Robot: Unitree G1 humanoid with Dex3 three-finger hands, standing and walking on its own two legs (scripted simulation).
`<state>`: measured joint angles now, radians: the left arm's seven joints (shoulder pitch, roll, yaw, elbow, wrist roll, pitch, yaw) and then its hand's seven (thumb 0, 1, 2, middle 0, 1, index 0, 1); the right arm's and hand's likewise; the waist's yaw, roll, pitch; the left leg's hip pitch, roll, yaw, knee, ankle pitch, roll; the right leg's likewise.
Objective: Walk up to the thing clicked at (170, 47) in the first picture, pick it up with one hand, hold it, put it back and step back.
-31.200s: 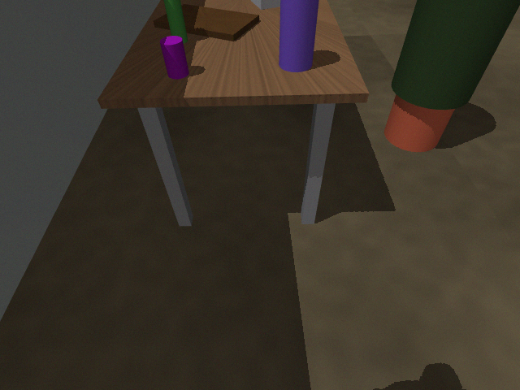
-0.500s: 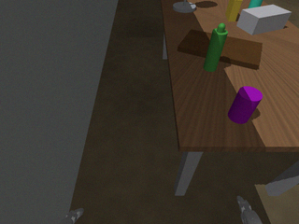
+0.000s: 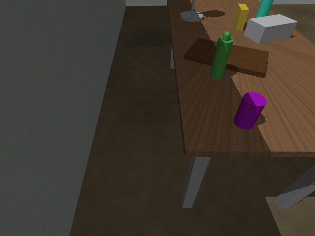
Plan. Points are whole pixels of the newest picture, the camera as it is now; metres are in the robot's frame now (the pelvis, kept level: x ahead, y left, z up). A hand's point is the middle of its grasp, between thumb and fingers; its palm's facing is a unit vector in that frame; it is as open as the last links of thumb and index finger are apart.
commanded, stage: home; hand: right
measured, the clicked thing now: (248, 111) +0.50 -0.27 +0.03
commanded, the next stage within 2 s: stand in 1.22 s
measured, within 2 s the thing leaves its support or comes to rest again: neither
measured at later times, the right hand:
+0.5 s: hand out of the picture +0.08 -0.25 -0.15, palm faces -0.07 +0.93 -0.37, open 17.6 cm
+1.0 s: hand out of the picture +0.09 -0.25 -0.15, palm faces -0.05 +0.93 -0.37, open 17.6 cm
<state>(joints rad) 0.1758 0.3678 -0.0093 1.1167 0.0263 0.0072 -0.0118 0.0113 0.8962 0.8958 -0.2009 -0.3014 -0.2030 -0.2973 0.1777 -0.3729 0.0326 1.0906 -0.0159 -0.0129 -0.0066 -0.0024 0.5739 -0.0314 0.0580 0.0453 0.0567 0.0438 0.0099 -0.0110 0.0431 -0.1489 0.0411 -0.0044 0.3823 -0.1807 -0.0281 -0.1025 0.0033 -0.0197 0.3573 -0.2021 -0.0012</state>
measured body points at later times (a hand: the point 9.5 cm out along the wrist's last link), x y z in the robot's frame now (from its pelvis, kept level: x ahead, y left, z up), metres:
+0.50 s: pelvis +0.00 +0.00 +0.00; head +0.01 +0.01 +0.45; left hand +0.06 +0.31 -0.14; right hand +0.09 -0.30 -0.12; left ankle +0.02 +0.14 -0.75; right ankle +0.00 -0.12 -0.75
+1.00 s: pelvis +0.01 +0.01 +0.00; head +0.02 +0.02 +0.45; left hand +0.08 +0.31 -0.14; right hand +0.09 -0.29 -0.12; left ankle +0.02 +0.14 -0.75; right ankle +0.00 -0.12 -0.75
